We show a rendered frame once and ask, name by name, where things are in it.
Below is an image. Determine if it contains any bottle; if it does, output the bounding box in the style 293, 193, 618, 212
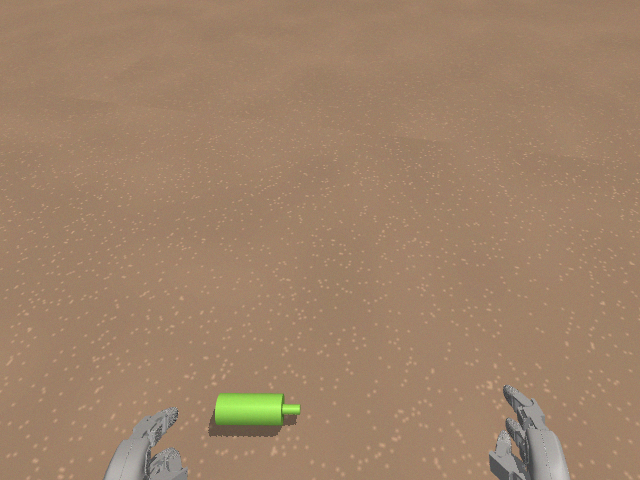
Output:
215, 393, 300, 426

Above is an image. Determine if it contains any right robot hand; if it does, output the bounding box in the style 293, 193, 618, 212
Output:
489, 385, 570, 480

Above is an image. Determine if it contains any left robot hand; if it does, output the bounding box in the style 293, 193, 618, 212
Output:
103, 407, 188, 480

